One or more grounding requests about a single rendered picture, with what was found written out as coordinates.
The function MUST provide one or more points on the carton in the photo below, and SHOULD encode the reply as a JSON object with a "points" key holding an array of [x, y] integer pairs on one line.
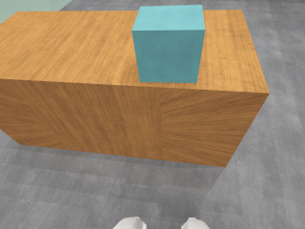
{"points": [[168, 43]]}

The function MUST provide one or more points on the robot thigh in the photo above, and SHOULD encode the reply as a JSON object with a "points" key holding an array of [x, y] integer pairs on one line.
{"points": [[131, 223], [194, 224]]}

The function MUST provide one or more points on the robot right thigh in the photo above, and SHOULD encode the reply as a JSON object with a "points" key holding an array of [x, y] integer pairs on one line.
{"points": [[194, 224]]}

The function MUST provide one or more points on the pedestal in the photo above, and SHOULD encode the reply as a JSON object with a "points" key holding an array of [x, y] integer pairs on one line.
{"points": [[69, 80]]}

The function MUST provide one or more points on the robot left thigh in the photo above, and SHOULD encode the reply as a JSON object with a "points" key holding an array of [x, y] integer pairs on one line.
{"points": [[131, 223]]}

